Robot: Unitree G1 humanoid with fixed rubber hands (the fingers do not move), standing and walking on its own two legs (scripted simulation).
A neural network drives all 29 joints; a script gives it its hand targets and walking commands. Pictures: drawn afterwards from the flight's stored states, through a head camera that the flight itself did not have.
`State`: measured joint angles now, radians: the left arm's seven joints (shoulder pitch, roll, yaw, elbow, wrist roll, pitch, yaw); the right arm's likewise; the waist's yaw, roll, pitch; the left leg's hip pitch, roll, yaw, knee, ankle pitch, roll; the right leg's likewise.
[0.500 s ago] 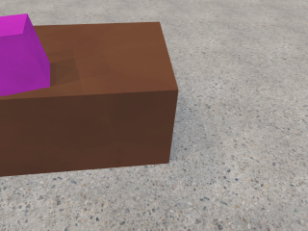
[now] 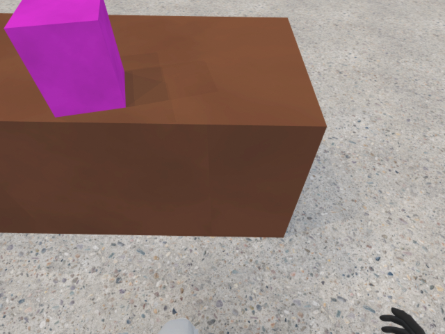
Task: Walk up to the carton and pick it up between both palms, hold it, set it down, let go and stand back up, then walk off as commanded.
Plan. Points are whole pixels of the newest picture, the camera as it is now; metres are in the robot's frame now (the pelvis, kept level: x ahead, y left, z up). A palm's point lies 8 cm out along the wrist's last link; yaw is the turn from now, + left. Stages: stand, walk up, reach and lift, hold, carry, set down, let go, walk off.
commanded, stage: walk up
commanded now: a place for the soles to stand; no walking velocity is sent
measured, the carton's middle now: (77, 55) +0.80 +0.46 +0.09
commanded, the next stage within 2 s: none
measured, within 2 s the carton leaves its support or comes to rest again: neither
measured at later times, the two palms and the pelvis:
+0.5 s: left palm out of the picture +0.14 +0.45 +0.00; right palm (327, 265) +0.27 -0.19 -0.07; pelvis +0.12 +0.12 +0.02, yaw +6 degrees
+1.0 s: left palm out of the picture +0.31 +0.59 -0.04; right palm (262, 237) +0.33 -0.06 -0.08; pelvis +0.22 +0.26 +0.00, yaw +3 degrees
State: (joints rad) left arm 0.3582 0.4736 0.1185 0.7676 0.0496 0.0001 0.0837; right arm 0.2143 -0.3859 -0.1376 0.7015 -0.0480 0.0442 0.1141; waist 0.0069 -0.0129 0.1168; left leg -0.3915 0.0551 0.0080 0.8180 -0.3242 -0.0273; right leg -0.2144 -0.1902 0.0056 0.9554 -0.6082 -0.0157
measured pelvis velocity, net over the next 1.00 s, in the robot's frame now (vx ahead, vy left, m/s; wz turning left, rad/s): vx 0.22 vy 0.26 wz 0.05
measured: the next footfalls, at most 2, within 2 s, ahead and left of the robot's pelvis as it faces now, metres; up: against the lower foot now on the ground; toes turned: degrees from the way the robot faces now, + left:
right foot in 0.20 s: +0.15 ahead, -0.06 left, +0.00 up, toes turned -5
left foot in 0.60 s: +0.28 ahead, +0.34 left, +0.00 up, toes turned +9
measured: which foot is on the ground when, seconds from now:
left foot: down 0.00-0.20, up 0.22-0.58, down 0.60-0.98, up 1.00-1.00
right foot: up 0.00-0.18, down 0.20-0.62, up 0.64-0.94, down 0.96-1.00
